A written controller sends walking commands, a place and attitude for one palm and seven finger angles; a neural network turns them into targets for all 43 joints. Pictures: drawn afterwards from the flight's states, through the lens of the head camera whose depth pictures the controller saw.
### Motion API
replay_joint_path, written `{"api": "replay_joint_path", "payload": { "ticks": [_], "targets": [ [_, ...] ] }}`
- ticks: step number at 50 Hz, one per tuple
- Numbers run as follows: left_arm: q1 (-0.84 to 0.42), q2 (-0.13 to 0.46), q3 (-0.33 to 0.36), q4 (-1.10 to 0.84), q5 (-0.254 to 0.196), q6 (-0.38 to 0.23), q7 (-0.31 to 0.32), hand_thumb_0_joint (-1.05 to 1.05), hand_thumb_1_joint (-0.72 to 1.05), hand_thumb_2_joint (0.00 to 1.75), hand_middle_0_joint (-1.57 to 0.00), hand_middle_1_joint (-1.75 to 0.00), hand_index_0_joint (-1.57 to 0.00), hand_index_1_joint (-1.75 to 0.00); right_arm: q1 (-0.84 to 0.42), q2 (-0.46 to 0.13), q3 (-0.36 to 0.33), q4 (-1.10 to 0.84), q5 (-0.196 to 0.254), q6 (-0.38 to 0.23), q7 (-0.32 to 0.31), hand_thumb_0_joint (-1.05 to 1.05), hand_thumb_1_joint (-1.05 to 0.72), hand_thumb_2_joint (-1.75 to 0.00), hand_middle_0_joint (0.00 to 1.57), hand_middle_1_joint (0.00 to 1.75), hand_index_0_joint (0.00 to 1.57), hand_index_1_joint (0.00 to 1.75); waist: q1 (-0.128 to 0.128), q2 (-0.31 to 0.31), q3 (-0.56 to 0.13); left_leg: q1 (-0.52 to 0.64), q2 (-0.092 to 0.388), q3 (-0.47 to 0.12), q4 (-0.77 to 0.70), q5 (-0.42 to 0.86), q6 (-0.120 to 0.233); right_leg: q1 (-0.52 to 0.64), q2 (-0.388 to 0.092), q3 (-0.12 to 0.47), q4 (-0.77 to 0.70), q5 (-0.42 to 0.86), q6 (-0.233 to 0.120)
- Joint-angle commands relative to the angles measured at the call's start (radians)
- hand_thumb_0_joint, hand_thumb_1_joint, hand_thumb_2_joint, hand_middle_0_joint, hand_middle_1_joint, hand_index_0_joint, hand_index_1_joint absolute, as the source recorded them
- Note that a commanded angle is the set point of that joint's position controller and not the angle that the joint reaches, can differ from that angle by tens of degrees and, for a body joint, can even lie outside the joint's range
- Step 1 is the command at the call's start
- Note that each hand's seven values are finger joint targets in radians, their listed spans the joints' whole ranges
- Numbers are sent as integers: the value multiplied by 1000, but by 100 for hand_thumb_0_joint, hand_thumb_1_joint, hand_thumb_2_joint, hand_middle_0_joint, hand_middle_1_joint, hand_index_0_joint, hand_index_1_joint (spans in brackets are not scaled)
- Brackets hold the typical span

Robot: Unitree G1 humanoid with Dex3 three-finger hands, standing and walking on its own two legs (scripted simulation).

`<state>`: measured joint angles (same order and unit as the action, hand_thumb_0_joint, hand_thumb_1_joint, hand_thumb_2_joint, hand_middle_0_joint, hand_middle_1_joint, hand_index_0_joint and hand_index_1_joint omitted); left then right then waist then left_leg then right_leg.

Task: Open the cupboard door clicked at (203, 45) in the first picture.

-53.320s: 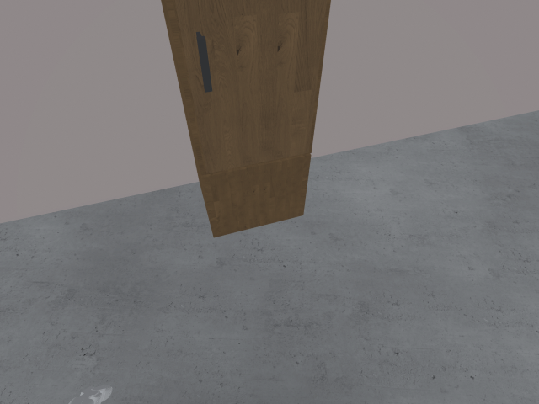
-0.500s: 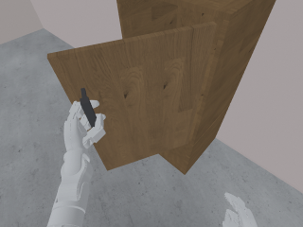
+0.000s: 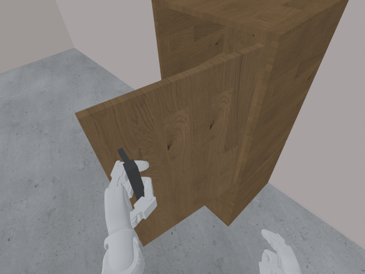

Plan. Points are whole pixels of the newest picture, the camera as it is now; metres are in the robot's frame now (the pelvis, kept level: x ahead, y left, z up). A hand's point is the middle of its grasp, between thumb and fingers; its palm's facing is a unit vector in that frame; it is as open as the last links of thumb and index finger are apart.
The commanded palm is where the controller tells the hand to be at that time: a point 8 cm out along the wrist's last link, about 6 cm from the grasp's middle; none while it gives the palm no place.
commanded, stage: open thumb and fingers to let go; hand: left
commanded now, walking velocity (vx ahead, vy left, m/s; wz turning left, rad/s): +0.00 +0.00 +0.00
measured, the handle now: (133, 179) +0.29 +0.13 +0.09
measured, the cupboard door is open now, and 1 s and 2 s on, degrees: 80 77 81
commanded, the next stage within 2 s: slide the hand sideways off the handle in 0.92 s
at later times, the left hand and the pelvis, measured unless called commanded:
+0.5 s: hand (145, 196) +0.24 +0.09 +0.10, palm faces +0.35 -0.94 -0.01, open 10.2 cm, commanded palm +0.19 +0.13 +0.09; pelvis -0.02 +0.00 +0.00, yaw +1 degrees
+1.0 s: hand (144, 192) +0.25 +0.10 +0.10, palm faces +0.32 -0.95 -0.01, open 14.9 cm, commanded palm +0.20 +0.13 +0.09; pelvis -0.03 +0.02 +0.00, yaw +0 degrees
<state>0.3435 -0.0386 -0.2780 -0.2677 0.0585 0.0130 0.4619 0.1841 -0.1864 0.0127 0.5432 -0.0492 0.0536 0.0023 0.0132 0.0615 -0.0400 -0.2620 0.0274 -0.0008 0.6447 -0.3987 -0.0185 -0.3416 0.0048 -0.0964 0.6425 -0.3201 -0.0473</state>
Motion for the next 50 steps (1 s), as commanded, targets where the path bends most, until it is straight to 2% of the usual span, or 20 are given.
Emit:
{"api": "replay_joint_path", "payload": {
  "ticks": [1,4,5,7,8,10,11,13,16,20,23,24,25,27,30,35,38,41,45,50],
  "targets": [
    [-18,-136,-50,-294,13,-64,29,0,90,90,-40,-135,-40,-135,-159,-68,-18,-180,6,-55,9,0,-90,-90,20,30,20,30,25,-107,-134,-40,-29,-4,-24,302,35,146,-35,59,-88,319,7],
    [-137,-104,-1,-251,5,-64,58,0,90,90,-40,-135,-40,-135,-174,-69,-14,-167,1,-59,-5,0,-90,-90,20,30,20,30,18,-132,-96,-54,-40,-8,-15,236,36,109,-39,79,-125,213,13],
    [-239,-76,34,-221,3,-65,73,0,90,90,-40,-135,-40,-135,-185,-71,-9,-156,-3,-57,-14,0,-90,-90,20,30,20,30,9,-123,-83,-65,-45,-12,-15,210,36,86,-43,84,-131,167,15],
    [-224,-90,41,-181,5,-64,83,0,76,84,-39,-134,-39,-134,-181,-64,-10,-152,-6,-62,-21,0,-90,-90,20,30,20,30,22,-161,-108,-57,-49,-9,-11,204,38,94,-47,96,-147,137,19],
    [-200,-89,47,-178,3,-65,82,0,69,81,-38,-133,-38,-133,-179,-63,-11,-155,-8,-61,-23,0,-90,-90,20,30,20,30,32,-155,-136,-55,-51,-4,-11,215,38,114,-50,103,-147,157,20],
    [-202,-91,39,-175,7,-69,72,0,55,75,-38,-131,-38,-131,-170,-62,-13,-154,-6,-55,-25,0,-90,-90,20,30,20,30,33,-147,-174,-46,-50,-2,-22,239,38,142,-51,99,-131,206,18],
    [-216,-93,30,-184,11,-72,66,0,48,72,-37,-130,-37,-130,-167,-62,-12,-157,-7,-55,-26,0,-90,-90,20,30,20,30,29,-129,-173,-44,-49,0,-22,243,38,142,-52,101,-130,215,19],
    [-240,-112,-1,-173,24,-75,57,0,34,66,-36,-129,-36,-129,-158,-65,-12,-155,-8,-58,-26,0,-90,-90,20,30,20,30,17,-142,-157,-43,-44,-5,-28,247,41,133,-51,95,-127,218,20],
    [-284,-106,-5,-160,30,-80,43,0,13,57,-35,-127,-35,-127,-159,-69,-11,-151,-9,-60,-28,0,-90,-90,20,30,20,30,7,-118,-142,-38,-42,-8,-34,221,41,108,-52,91,-134,168,19],
    [-311,-110,-11,-132,20,-77,26,0,-15,45,-32,-124,-32,-124,-167,-71,-6,-151,-7,-66,-35,0,-90,-90,20,30,20,30,4,-141,-120,-35,-42,-12,-45,183,43,93,-54,88,-160,88,20],
    [-326,-100,10,-121,14,-71,26,0,-36,36,-31,-122,-31,-122,-174,-68,-3,-152,-7,-70,-40,0,-90,-90,20,30,20,30,17,-146,-119,-39,-44,-12,-57,170,42,101,-55,91,-173,54,18],
    [-329,-101,12,-118,10,-69,29,0,-43,33,-30,-121,-30,-121,-181,-70,-4,-152,-6,-70,-40,0,-90,-90,20,30,20,30,21,-129,-128,-33,-46,-14,-60,164,41,100,-53,88,-173,43,16],
    [-341,-96,18,-98,10,-67,34,0,-50,30,-30,-120,-30,-120,-182,-68,-1,-148,-5,-69,-40,0,-90,-90,20,30,20,30,19,-146,-110,-40,-44,-15,-64,152,40,91,-54,87,-178,22,17],
    [-369,-105,17,-91,14,-66,43,0,-50,30,-30,-120,-30,-120,-188,-67,-1,-145,-6,-68,-40,0,-90,-90,20,30,20,30,18,-140,-106,-35,-43,-15,-70,146,40,85,-52,84,-182,3,16],
    [-411,-117,9,-75,23,-63,61,0,-50,30,-27,-105,-27,-105,-190,-68,-2,-138,-7,-68,-37,0,-90,-90,20,30,20,30,18,-110,-108,-34,-39,-20,-79,139,36,72,-47,67,-164,-4,10],
    [-440,-159,-29,-58,36,-54,82,0,-50,30,-23,-80,-23,-80,-180,-70,-7,-134,-8,-67,-26,0,-90,-90,20,30,20,30,16,-96,-146,-35,-29,-28,-85,172,30,65,-32,38,-110,56,6],
    [-454,-150,-22,-65,30,-49,83,0,-50,30,-21,-65,-21,-65,-184,-71,-7,-136,-5,-60,-26,0,-90,-90,20,30,20,30,18,-105,-158,-36,-29,-25,-82,179,30,75,-31,40,-113,63,5],
    [-459,-139,-3,-43,22,-40,85,0,-50,30,-18,-50,-18,-50,-188,-70,-3,-131,-4,-52,-29,0,-90,-90,20,30,20,30,21,-126,-137,-44,-28,-29,-92,172,27,75,-30,36,-117,54,5],
    [-442,-155,-10,-48,23,-27,95,0,-50,30,-15,-30,-15,-30,-192,-68,-3,-134,-4,-43,-22,0,-90,-90,20,30,20,30,31,-110,-153,-40,-25,-29,-93,199,24,85,-27,32,-104,83,1],
    [-404,-178,-39,-85,28,-20,96,0,-50,30,-15,-30,-15,-30,-190,-67,-7,-140,-2,-33,-8,0,-90,-90,20,30,20,30,28,-103,-163,-35,-17,-30,-85,234,20,84,-23,23,-84,123,-1]
  ]
}}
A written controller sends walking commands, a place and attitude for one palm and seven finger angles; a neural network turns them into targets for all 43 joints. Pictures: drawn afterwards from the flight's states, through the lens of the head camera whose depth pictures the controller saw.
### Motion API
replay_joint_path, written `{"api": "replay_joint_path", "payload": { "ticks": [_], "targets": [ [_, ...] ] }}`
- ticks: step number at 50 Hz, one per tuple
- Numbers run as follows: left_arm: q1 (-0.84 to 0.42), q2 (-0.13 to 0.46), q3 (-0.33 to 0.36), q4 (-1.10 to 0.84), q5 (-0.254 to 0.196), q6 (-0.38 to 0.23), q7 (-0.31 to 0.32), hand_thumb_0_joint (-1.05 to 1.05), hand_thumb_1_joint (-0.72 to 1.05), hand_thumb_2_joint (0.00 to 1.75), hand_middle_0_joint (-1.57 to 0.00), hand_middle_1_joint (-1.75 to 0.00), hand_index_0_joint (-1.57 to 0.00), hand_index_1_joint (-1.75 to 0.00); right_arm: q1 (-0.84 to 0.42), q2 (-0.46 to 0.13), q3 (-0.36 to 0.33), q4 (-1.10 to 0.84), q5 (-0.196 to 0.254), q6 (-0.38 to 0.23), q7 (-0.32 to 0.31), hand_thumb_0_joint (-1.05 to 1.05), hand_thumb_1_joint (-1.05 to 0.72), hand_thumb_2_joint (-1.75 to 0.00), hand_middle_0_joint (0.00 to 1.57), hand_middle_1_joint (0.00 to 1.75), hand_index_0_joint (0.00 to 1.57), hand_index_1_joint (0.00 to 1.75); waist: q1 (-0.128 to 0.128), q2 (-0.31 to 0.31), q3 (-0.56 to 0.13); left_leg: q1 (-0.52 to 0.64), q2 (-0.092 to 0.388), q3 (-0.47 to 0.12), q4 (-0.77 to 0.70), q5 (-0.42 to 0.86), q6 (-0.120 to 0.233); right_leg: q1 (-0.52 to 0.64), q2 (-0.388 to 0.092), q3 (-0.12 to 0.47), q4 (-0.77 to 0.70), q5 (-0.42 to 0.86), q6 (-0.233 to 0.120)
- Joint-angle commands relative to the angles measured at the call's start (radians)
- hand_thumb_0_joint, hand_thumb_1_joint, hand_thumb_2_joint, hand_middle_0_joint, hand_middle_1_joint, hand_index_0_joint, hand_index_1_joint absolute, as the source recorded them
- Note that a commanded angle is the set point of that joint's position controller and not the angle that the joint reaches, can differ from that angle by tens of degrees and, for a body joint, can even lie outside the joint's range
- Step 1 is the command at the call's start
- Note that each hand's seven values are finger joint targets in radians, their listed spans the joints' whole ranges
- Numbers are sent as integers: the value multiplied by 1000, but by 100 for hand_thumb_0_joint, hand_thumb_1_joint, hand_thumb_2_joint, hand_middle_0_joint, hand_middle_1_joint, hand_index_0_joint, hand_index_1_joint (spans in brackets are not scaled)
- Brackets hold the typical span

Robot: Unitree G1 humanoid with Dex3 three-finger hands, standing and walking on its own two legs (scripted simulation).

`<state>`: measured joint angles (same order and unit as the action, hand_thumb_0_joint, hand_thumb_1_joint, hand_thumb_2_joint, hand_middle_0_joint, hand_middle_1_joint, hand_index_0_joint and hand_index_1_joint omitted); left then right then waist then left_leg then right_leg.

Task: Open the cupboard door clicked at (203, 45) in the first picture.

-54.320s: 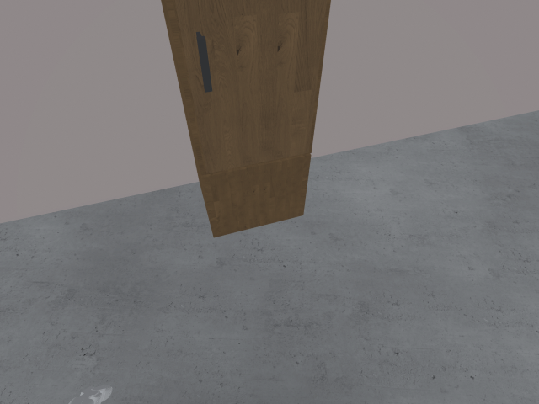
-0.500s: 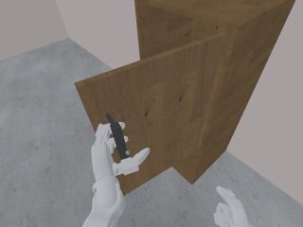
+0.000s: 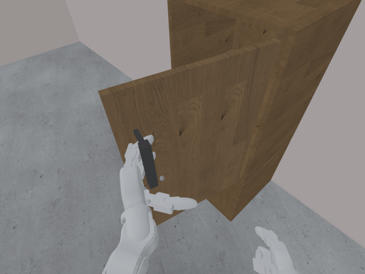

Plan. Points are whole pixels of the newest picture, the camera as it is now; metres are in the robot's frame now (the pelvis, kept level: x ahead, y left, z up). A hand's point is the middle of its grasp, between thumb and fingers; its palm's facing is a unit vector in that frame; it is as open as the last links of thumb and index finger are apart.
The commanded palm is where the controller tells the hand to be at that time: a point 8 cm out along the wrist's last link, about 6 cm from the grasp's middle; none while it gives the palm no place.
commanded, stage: slide the hand sideways off the handle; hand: left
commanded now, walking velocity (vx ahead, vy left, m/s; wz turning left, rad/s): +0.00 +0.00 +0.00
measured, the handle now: (145, 159) +0.33 +0.12 +0.09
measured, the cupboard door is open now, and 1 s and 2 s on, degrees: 77 81 81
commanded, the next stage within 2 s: draw the hand back to the body in 1.22 s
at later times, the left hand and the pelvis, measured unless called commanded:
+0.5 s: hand (156, 208) +0.22 +0.07 +0.09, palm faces -0.06 -1.00 -0.02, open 16.2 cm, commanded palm +0.18 +0.13 +0.09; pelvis +0.00 +0.00 -0.01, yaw -1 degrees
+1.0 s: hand (127, 221) +0.20 +0.12 +0.09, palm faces -0.03 -1.00 -0.06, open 16.1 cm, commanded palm +0.15 +0.19 +0.09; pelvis +0.01 -0.02 -0.01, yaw +0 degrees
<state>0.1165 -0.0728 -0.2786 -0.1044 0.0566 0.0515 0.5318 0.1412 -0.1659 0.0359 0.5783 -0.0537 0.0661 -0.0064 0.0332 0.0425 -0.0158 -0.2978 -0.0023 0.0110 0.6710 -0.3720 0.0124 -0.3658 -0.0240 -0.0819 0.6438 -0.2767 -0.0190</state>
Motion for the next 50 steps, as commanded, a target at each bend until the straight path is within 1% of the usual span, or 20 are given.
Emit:
{"api": "replay_joint_path", "payload": {
  "ticks": [1,2,3,5,7,9,11,13,14,17,18,19,21,31,33,34,39,40,42,50],
  "targets": [
    [-164,-137,-33,-255,32,-58,28,0,-50,30,-15,-30,-15,-30,-147,-87,-33,-175,5,-44,2,0,-90,-90,20,30,20,30,9,-85,-183,3,14,-42,-108,213,-11,110,6,10,-86,85,-31],
    [-161,-68,-231,-249,114,-93,-182,0,-50,30,-15,-30,-15,-30,-69,-125,-28,-154,8,-50,8,0,-90,-90,20,30,20,30,-86,-120,-121,36,13,-38,-96,222,7,71,0,48,-76,157,-26],
    [-213,22,-142,-316,77,-137,-291,0,-50,30,-15,-30,-15,-30,-45,-118,-33,-186,21,-60,-2,0,-90,-90,20,30,20,30,-61,-99,-189,14,10,-39,-98,233,10,100,-3,37,-49,197,-29],
    [-189,99,-100,-358,41,-175,-419,0,-50,30,-15,-30,-15,-30,-42,-116,-27,-211,30,-74,-21,0,-90,-90,20,30,20,30,-33,-37,-240,29,3,-31,-91,246,16,133,-5,45,-31,241,-31],
    [-158,92,-118,-363,-17,-191,-541,0,-50,30,-15,-30,-15,-30,-39,-116,-16,-232,45,-108,-27,0,-90,-90,20,30,20,30,-44,-66,-208,12,1,-37,-92,221,19,123,-4,40,-35,218,-27],
    [-110,90,-62,-357,-103,-183,-596,0,-50,30,-15,-30,-15,-30,-54,-114,-6,-246,61,-141,-36,0,-90,-90,20,30,20,30,-29,-64,-169,-7,3,-43,-101,182,11,109,4,32,-47,160,-27],
    [-49,85,-4,-374,-157,-172,-588,0,-50,30,-15,-30,-15,-30,-66,-115,-2,-252,69,-170,-39,0,-90,-90,20,30,20,30,-15,-76,-129,-32,5,-50,-117,123,1,86,7,16,-62,75,-19],
    [4,80,29,-386,-172,-160,-552,0,-50,30,-15,-30,-15,-30,-65,-116,-2,-257,70,-193,-33,0,-90,-90,20,30,20,30,-1,-102,-121,-44,7,-57,-123,115,-4,77,11,5,-57,47,-16],
    [35,115,73,-366,-165,-155,-528,0,-50,30,-15,-30,-15,-30,-65,-119,-3,-249,68,-197,-30,0,-90,-90,20,30,20,30,12,-84,-103,-54,8,-56,-126,110,-8,71,11,6,-57,30,-19],
    [92,153,114,-405,-121,-155,-472,0,-50,30,-15,-30,-15,-30,-49,-120,-8,-257,56,-202,-19,0,-90,-90,20,30,20,30,20,-93,-136,-58,6,-42,-115,138,-6,82,7,16,-39,61,-18],
    [106,147,100,-418,-108,-157,-467,0,-50,30,-15,-30,-15,-30,-45,-119,-9,-262,53,-201,-14,0,-90,-90,20,30,20,30,17,-80,-142,-55,5,-35,-108,143,-3,79,6,22,-38,71,-17],
    [132,183,132,-411,-99,-158,-461,0,-50,30,-15,-30,-15,-30,-36,-121,-11,-259,50,-199,-13,0,-90,-90,20,30,20,30,24,-93,-145,-68,4,-34,-105,147,-2,92,6,27,-37,78,-20],
    [173,188,137,-441,-96,-165,-470,0,-50,30,-15,-30,-15,-30,-40,-121,-10,-270,52,-193,-10,0,-90,-90,20,30,20,30,23,-60,-136,-77,5,-22,-100,140,-1,89,3,35,-36,79,-20],
    [226,227,196,-488,-168,-203,-552,0,-50,30,-15,-30,-15,-30,-17,-134,-11,-276,62,-243,-33,0,-90,-90,20,30,20,30,-4,-74,-105,-133,-3,-18,-56,52,7,52,3,68,-71,-38,-5],
    [254,250,225,-487,-178,-214,-564,0,-50,30,-15,-30,-15,-30,-3,-139,-16,-271,63,-259,-38,0,-90,-90,20,30,20,30,-1,-85,-125,-140,-5,-17,-42,58,9,59,1,79,-71,-37,-2],
    [270,258,233,-478,-182,-216,-570,0,-50,30,-15,-30,-15,-30,-3,-140,-16,-268,63,-264,-39,0,-90,-90,20,30,20,30,0,-60,-114,-146,-7,-16,-37,56,8,53,0,83,-73,-43,-5],
    [344,328,337,-462,-210,-235,-605,0,-50,30,-15,-30,-15,-30,17,-147,-25,-259,67,-282,-47,0,-90,-90,20,30,20,30,14,-114,-147,-184,-11,-14,-10,88,9,101,-8,118,-68,-11,-1],
    [354,305,321,-473,-218,-239,-616,0,-50,30,-15,-30,-15,-30,9,-146,-23,-265,69,-286,-47,0,-90,-90,20,30,20,30,15,-87,-132,-183,-10,-12,-14,85,8,88,-7,110,-63,-9,-1],
    [366,322,352,-473,-235,-244,-629,0,-50,30,-15,-30,-15,-30,13,-148,-25,-261,72,-295,-50,0,-90,-90,20,30,20,30,15,-68,-127,-188,-12,-11,-5,85,6,83,-8,114,-64,-9,0],
    [447,353,419,-479,-284,-276,-678,0,-50,30,-15,-30,-15,-30,22,-153,-39,-253,77,-320,-55,0,-90,-90,20,30,20,30,15,-75,-137,-199,-12,-17,23,113,5,85,-7,115,-46,26,2]
  ]
}}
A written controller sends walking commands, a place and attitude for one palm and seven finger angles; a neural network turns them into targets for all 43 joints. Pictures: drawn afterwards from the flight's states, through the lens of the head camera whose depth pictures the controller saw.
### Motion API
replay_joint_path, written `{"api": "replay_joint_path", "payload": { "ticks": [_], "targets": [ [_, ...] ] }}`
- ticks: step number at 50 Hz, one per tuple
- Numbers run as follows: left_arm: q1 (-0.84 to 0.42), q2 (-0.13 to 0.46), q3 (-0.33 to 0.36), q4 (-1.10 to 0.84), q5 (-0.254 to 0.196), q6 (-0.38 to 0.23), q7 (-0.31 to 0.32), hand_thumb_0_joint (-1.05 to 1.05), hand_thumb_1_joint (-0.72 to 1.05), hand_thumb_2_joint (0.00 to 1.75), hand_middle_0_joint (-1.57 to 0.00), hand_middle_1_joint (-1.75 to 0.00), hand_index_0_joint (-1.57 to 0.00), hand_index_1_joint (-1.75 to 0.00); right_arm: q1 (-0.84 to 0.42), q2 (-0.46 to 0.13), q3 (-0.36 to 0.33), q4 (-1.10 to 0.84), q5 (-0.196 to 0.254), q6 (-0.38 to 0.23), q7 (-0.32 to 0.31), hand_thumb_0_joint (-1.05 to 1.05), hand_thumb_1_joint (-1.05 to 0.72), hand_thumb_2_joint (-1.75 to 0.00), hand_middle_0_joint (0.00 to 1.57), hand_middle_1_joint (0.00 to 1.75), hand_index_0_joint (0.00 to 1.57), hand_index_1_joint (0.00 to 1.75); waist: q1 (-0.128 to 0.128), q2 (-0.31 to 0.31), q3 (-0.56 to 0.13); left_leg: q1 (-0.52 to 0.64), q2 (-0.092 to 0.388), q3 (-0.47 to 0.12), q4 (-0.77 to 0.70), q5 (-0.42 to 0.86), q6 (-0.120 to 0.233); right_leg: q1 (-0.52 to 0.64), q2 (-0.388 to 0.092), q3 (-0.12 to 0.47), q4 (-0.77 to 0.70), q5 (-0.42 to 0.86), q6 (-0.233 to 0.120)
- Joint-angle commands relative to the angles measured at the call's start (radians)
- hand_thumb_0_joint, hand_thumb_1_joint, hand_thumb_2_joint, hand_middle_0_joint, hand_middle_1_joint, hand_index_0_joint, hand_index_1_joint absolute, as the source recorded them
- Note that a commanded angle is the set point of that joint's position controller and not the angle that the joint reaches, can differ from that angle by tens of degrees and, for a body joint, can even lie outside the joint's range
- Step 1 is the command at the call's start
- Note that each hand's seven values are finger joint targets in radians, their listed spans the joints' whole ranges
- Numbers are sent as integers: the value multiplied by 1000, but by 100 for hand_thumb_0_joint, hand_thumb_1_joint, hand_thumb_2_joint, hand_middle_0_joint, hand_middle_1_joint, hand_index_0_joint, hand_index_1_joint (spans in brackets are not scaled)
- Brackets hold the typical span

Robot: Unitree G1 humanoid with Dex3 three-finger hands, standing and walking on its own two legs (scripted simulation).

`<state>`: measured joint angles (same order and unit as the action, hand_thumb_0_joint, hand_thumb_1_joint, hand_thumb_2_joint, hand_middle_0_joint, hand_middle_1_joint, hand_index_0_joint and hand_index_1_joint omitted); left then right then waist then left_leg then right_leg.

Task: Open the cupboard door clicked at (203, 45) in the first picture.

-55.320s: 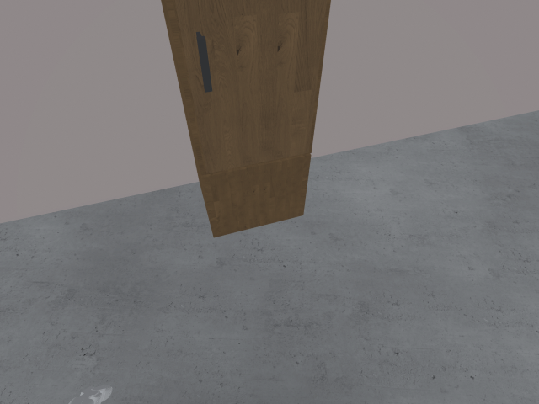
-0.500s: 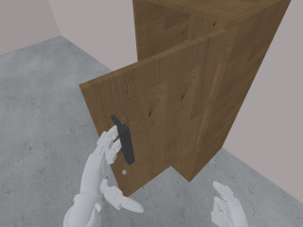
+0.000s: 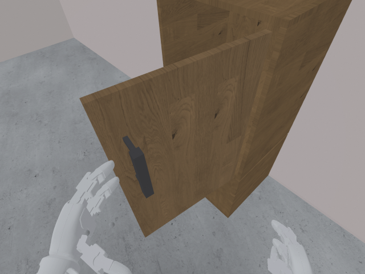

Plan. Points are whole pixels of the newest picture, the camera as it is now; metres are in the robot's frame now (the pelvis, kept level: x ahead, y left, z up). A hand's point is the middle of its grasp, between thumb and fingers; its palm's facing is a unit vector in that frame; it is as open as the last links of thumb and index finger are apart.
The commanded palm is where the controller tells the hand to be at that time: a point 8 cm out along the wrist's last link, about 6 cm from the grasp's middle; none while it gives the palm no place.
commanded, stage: slide the hand sideways off the handle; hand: left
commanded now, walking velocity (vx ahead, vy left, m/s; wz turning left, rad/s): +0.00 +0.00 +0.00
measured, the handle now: (138, 168) +0.30 +0.12 +0.10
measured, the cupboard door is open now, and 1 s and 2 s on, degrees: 81 81 81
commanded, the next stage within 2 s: draw the hand back to the body in 0.22 s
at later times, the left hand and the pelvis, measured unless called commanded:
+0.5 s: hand (79, 232) +0.17 +0.19 +0.11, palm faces -0.01 -1.00 -0.07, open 16.3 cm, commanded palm +0.13 +0.25 +0.12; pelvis +0.00 +0.03 +0.00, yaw +1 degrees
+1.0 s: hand (40, 215) +0.18 +0.24 +0.14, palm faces +0.27 -0.91 -0.32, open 15.1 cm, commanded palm +0.13 +0.29 +0.16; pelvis +0.00 +0.03 +0.02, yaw +0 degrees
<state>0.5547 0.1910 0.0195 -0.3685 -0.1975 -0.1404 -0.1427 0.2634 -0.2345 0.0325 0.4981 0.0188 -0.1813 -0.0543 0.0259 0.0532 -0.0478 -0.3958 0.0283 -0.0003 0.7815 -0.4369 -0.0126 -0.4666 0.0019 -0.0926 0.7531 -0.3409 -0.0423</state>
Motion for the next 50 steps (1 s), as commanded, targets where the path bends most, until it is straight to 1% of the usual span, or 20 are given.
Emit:
{"api": "replay_joint_path", "payload": {
  "ticks": [1,5,9,11,14,16,19,21,24,25,29,34,36,41,42,43,44,45,47,50],
  "targets": [
    [29,89,122,-223,-35,-90,-13,0,-50,30,-15,-30,-15,-30,-101,-85,-38,-172,7,-77,-8,0,-90,-90,20,30,20,30,23,-64,-112,-92,-43,-6,-84,190,30,183,-31,122,-147,120,25],
    [66,112,148,-226,-55,-108,-55,0,-50,30,-15,-30,-15,-30,-98,-89,-44,-164,9,-90,-9,0,-90,-90,20,30,20,30,16,-87,-116,-102,-41,-13,-70,213,31,179,-28,114,-129,171,29],
    [75,116,149,-229,-77,-130,-103,0,-50,30,-15,-30,-15,-30,-107,-96,-46,-158,14,-110,-12,0,-90,-90,20,30,20,30,12,-49,-96,-99,-41,-20,-60,222,31,154,-22,102,-117,175,22],
    [35,89,111,-241,-85,-134,-118,0,-50,30,-15,-30,-15,-30,-105,-101,-40,-162,15,-123,-11,0,-90,-90,20,30,20,30,-2,-45,-82,-97,-41,-26,-65,196,31,123,-16,81,-112,133,24],
    [25,106,119,-248,-81,-135,-110,0,-50,30,-15,-30,-15,-30,-106,-108,-41,-154,16,-141,-13,0,-90,-90,20,30,20,30,4,-33,-89,-90,-39,-35,-64,194,29,113,-10,65,-98,120,17],
    [28,82,89,-263,-68,-127,-99,0,-50,30,-15,-30,-15,-30,-100,-104,-40,-164,16,-146,-11,0,-90,-90,20,30,20,30,4,-35,-112,-75,-38,-38,-71,202,29,107,-7,47,-80,136,20],
    [50,141,152,-285,-47,-102,-67,0,-50,30,-15,-30,-15,-30,-105,-99,-41,-158,15,-141,-8,0,-90,-90,20,30,20,30,30,-9,-135,-68,-35,-42,-90,229,22,135,-5,34,-67,159,12],
    [52,115,127,-324,-43,-84,-56,0,-50,30,-15,-30,-15,-30,-112,-88,-35,-172,16,-139,-5,0,-90,-90,20,30,20,30,33,7,-139,-51,-32,-45,-109,244,17,141,-6,20,-60,176,13],
    [45,131,161,-295,-50,-46,-48,0,-50,30,-15,-30,-15,-30,-120,-90,-31,-160,19,-124,-8,0,-90,-90,20,30,20,30,31,-33,-103,-61,-25,-50,-126,228,13,144,1,15,-78,156,14],
    [40,107,138,-317,-56,-38,-54,0,-50,30,-15,-30,-15,-30,-126,-91,-28,-168,22,-123,-7,0,-90,-90,20,30,20,30,27,-9,-88,-55,-26,-49,-133,217,12,136,1,13,-83,146,16],
    [16,103,120,-331,-61,1,-65,0,-50,30,-15,-30,-15,-30,-133,-98,-19,-166,25,-131,-8,0,-90,-90,20,30,20,30,21,-8,-57,-37,-19,-60,-160,204,6,134,6,4,-102,123,16],
    [-12,161,180,-355,-54,30,-59,0,-50,30,-15,-30,-15,-30,-136,-102,-16,-158,26,-139,-13,0,-90,-90,20,30,20,30,33,-7,-57,-18,-17,-70,-190,193,1,155,8,5,-126,97,13],
    [-11,152,183,-374,-59,34,-59,0,-50,30,-15,-30,-15,-30,-132,-96,-13,-159,27,-142,-13,0,-90,-90,20,30,20,30,35,17,-65,2,-19,-68,-200,214,-5,162,8,-1,-130,115,15],
    [-55,182,241,-341,-86,58,-66,0,-32,37,-16,-30,-16,-30,-139,-101,-10,-138,32,-147,-20,0,-90,-90,20,30,20,30,35,0,-49,18,-18,-68,-225,204,-7,187,12,1,-167,108,16],
    [-71,324,283,-412,80,33,90,0,-29,39,-16,-30,-16,-30,-134,-93,-22,-142,6,-129,-43,0,-90,-90,20,30,20,30,60,-8,-27,-12,-6,-51,-269,158,16,266,1,58,-204,96,8],
    [-5,233,248,-360,93,47,154,0,-26,40,-16,-30,-16,-30,-126,-77,-17,-135,-4,-120,-51,0,-90,-90,20,30,20,30,45,-11,22,-14,-13,-44,-279,133,14,261,-8,59,-230,69,5],
    [-9,224,238,-352,102,53,184,0,-22,42,-16,-30,-16,-30,-128,-84,-18,-130,-5,-115,-50,0,-90,-90,20,30,20,30,42,-36,43,-17,-12,-51,-287,107,12,256,-10,60,-247,38,3],
    [-2,179,201,-330,114,55,200,0,-18,43,-16,-30,-16,-30,-135,-77,-14,-121,-6,-104,-49,0,-90,-90,20,30,20,30,33,-8,71,3,-7,-43,-293,113,16,250,-16,62,-260,36,6],
    [-46,195,203,-352,134,43,231,0,-12,47,-16,-30,-16,-30,-138,-83,-14,-111,-9,-91,-46,0,-90,-90,20,30,20,30,31,57,59,49,-6,-40,-312,140,18,269,-20,62,-275,63,6],
    [-34,224,229,-349,152,27,261,0,-1,51,-17,-30,-17,-30,-151,-87,-19,-96,-18,-84,-48,0,-90,-90,20,30,20,30,40,28,19,92,-4,-41,-342,187,21,324,-20,58,-290,97,6]
  ]
}}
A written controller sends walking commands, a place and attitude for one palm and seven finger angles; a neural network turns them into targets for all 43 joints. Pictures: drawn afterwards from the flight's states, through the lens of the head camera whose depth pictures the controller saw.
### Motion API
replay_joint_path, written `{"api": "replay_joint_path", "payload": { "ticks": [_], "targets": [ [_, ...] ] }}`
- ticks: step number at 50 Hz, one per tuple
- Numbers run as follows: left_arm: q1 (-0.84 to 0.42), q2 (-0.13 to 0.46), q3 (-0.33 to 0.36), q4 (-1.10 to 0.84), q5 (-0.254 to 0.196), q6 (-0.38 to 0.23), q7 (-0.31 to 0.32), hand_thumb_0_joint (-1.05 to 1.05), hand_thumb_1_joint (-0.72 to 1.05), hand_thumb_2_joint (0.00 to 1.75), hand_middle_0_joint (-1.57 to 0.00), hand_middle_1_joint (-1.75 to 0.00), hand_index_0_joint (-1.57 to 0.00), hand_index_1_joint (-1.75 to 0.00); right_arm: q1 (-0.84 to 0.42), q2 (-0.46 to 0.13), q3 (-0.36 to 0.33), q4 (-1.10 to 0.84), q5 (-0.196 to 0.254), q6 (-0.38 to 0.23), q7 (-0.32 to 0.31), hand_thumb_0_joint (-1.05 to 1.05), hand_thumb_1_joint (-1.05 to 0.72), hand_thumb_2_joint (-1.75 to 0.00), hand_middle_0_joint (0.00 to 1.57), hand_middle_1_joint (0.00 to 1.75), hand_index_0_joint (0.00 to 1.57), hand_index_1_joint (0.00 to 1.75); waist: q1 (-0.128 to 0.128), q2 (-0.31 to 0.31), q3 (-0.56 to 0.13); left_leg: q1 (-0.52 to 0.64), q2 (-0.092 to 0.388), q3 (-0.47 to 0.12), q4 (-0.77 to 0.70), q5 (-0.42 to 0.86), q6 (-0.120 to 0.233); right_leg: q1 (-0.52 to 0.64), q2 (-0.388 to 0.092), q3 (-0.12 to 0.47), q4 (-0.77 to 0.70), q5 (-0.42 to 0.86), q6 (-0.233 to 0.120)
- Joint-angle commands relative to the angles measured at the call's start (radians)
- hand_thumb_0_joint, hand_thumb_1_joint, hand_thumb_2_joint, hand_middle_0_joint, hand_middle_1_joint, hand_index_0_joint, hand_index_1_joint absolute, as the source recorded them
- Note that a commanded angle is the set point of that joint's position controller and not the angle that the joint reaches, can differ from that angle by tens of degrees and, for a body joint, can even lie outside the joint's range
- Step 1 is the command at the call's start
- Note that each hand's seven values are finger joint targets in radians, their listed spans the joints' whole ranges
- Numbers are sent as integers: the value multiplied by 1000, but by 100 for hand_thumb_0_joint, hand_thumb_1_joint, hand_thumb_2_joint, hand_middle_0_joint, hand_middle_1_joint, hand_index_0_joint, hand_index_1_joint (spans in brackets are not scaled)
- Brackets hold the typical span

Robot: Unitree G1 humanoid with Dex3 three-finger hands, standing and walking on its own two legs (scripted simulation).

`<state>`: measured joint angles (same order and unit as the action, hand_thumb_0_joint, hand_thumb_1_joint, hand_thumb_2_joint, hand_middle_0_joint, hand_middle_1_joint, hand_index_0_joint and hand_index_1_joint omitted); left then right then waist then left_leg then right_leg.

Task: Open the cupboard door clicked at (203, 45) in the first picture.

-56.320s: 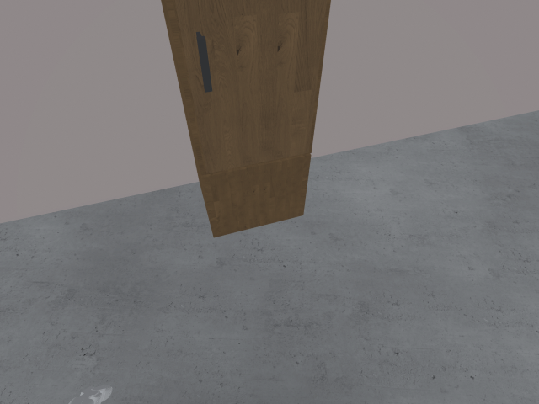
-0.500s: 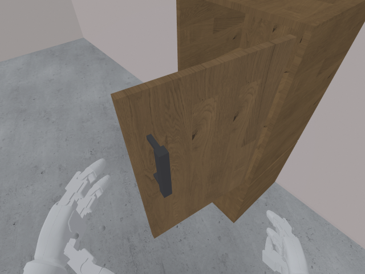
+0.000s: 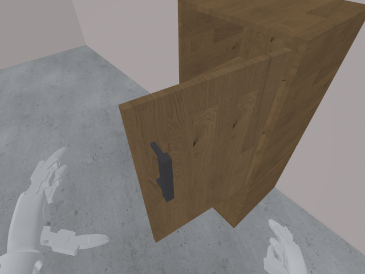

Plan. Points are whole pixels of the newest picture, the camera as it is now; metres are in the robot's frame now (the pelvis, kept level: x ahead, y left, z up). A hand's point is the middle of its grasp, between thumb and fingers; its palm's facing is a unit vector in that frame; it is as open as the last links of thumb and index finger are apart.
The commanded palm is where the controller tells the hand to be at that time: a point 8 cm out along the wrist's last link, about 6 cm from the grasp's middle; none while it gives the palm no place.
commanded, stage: draw the hand back to the body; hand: left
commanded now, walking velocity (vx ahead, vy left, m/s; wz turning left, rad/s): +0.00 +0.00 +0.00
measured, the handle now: (162, 172) +0.30 +0.09 +0.09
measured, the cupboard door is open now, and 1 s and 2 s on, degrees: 81 81 81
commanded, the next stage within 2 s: step back with the hand held close in 0.90 s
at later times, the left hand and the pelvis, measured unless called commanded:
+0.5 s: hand (58, 179) +0.21 +0.24 +0.17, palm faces +0.43 -0.80 -0.41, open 9.3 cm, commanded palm +0.17 +0.28 +0.18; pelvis +0.02 -0.01 +0.02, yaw -1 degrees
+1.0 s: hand (51, 182) +0.20 +0.24 +0.17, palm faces +0.44 -0.80 -0.40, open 7.4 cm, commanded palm +0.16 +0.28 +0.19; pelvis +0.01 -0.01 +0.02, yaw -1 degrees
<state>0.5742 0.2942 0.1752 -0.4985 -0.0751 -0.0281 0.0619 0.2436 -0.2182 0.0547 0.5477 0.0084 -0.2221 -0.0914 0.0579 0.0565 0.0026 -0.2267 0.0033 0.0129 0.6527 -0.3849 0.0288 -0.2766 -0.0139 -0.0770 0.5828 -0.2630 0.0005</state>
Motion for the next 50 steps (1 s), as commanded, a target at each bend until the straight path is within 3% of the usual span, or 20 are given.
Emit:
{"api": "replay_joint_path", "payload": {
  "ticks": [1,7,10,15,18,21,26,30,36,37,39,45,48,50],
  "targets": [
    [-63,131,81,-223,34,-90,63,0,2,52,-17,-30,-17,-30,-132,-106,-43,-142,-8,-41,-11,0,-90,-90,20,30,20,30,8,23,-40,-62,21,-53,-223,151,-20,146,-4,45,-124,33,-36],
    [-86,167,149,-171,40,-99,84,0,23,62,-18,-30,-18,-30,-152,-105,-52,-103,-12,-20,-15,0,-90,-90,20,30,20,30,13,-42,-42,1,19,-35,-252,226,-12,196,-6,55,-170,101,-33],
    [-107,171,165,-166,42,-105,86,0,34,66,-18,-30,-18,-30,-161,-105,-54,-89,-12,-12,-14,0,-90,-90,20,30,20,30,14,15,-37,31,19,-27,-264,282,-15,213,-7,59,-179,152,-35],
    [-109,178,194,-146,36,-107,80,0,51,74,-19,-30,-19,-30,-168,-106,-61,-75,-15,5,-3,0,-90,-90,20,30,20,30,19,6,-58,74,23,-20,-275,385,-16,249,-6,58,-187,237,-30],
    [-122,198,227,-127,32,-108,78,0,62,78,-19,-30,-19,-30,-173,-105,-67,-70,-15,19,2,0,-90,-90,20,30,20,30,21,-34,-60,85,23,-12,-276,403,-12,260,-5,63,-199,267,-28],
    [-155,214,251,-128,27,-109,77,0,73,82,-19,-30,-19,-30,-177,-104,-67,-67,-14,31,5,0,-90,-90,20,30,20,30,21,4,-59,98,21,-7,-283,409,-13,265,-6,67,-207,273,-29],
    [-195,232,285,-112,22,-113,78,0,90,90,-20,-30,-20,-30,-181,-102,-70,-57,-15,43,7,0,-90,-90,20,30,20,30,20,5,-67,120,22,0,-285,449,-11,276,-8,69,-215,315,-27],
    [-179,188,239,-68,18,-103,66,0,90,90,-20,-30,-20,-30,-188,-107,-74,-59,-11,56,15,0,-90,-90,20,30,20,30,15,-23,-28,120,27,1,-294,421,-7,252,-5,65,-230,283,-21],
    [-203,223,262,-136,24,-117,71,0,90,90,-20,-30,-20,-30,-190,-107,-75,-61,-13,49,18,0,-90,-90,20,30,20,30,20,30,-83,131,23,-1,-298,406,-10,275,-5,70,-227,266,-25],
    [-199,230,271,-138,24,-117,73,0,90,90,-20,-30,-20,-30,-189,-106,-74,-63,-15,47,17,0,-90,-90,20,30,20,30,23,4,-88,127,22,-5,-300,415,-10,283,-3,65,-224,272,-25],
    [-192,247,286,-125,24,-115,75,0,90,90,-20,-30,-20,-30,-194,-109,-74,-58,-16,45,16,0,-90,-90,20,30,20,30,26,9,-74,120,22,-7,-301,408,-13,284,-4,69,-227,273,-28],
    [-202,209,258,-86,22,-114,68,0,90,90,-20,-30,-20,-30,-197,-105,-73,-53,-10,47,19,0,-90,-90,20,30,20,30,17,5,-9,105,26,-8,-318,340,-11,242,0,70,-248,198,-26],
    [-204,207,256,-82,22,-119,68,0,90,90,-20,-30,-20,-30,-196,-107,-75,-55,-10,46,19,0,-90,-90,20,30,20,30,18,-22,-19,102,25,-7,-320,312,-6,244,0,70,-255,168,-24],
    [-211,212,256,-88,21,-123,68,0,90,90,-20,-30,-20,-30,-199,-105,-76,-53,-10,43,18,0,-90,-90,20,30,20,30,18,1,-25,109,24,-6,-321,294,-6,241,-3,74,-259,154,-25]
  ]
}}
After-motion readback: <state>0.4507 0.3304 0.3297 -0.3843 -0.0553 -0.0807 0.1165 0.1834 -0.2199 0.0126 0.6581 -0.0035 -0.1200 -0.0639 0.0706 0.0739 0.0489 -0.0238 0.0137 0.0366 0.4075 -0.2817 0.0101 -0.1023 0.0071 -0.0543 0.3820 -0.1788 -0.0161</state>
